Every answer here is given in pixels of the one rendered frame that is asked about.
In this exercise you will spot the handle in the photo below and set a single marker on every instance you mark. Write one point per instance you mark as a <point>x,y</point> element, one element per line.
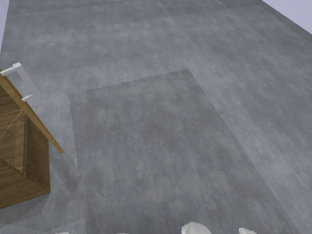
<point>26,79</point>

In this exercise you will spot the right robot thigh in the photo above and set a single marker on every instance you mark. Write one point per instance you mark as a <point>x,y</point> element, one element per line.
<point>194,228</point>

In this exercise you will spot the cupboard door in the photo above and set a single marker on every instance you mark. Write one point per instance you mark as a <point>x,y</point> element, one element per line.
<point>17,97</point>

